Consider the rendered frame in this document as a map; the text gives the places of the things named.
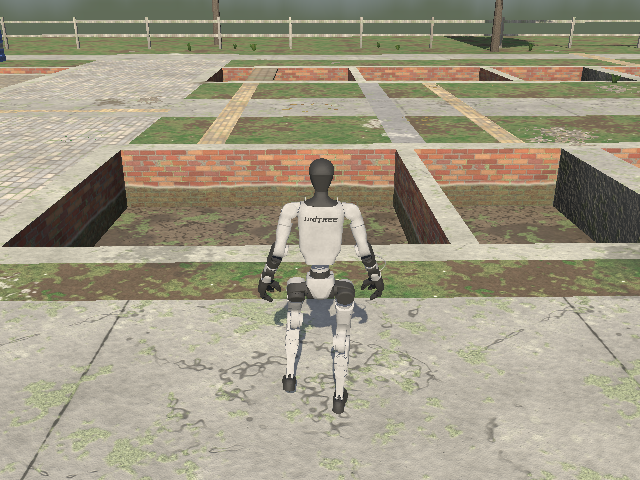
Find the right robot upper arm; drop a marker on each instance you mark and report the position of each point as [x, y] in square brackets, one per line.
[352, 212]

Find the robot right forearm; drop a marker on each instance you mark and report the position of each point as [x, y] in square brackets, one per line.
[371, 265]

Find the robot right thigh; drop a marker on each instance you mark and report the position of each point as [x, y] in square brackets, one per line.
[344, 293]

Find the right robot foot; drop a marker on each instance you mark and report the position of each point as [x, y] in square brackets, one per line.
[338, 405]

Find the left robot upper arm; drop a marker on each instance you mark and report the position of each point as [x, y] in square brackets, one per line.
[288, 212]

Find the robot right hand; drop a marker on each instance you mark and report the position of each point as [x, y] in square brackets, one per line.
[379, 285]

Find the robot left hand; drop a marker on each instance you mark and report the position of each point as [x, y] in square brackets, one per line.
[262, 287]

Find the robot left forearm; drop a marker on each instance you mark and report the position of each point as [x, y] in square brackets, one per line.
[271, 266]

